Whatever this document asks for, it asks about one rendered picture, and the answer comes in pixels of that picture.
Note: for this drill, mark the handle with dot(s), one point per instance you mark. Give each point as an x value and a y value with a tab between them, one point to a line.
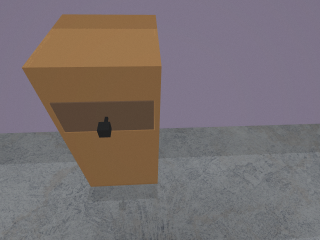
104	129

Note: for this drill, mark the drawer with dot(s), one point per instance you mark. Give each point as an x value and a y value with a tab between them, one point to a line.
122	115

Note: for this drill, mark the cabinet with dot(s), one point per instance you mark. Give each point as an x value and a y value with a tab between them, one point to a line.
103	58

